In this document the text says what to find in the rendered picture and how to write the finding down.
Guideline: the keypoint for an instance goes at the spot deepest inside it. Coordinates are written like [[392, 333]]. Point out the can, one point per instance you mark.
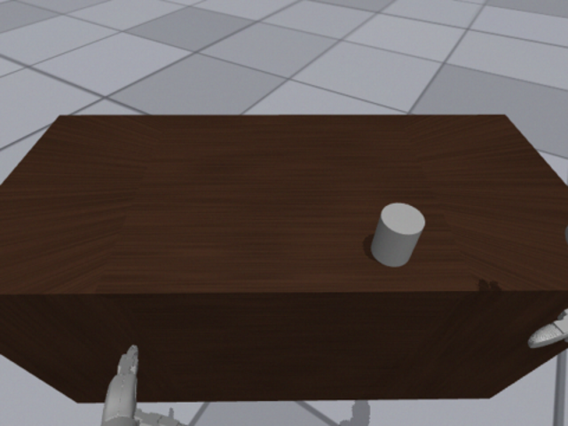
[[399, 228]]

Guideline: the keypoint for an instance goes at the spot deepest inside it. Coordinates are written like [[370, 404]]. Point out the right robot hand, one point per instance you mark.
[[553, 332]]

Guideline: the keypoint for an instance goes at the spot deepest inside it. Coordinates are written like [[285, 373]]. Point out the left robot hand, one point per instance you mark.
[[122, 393]]

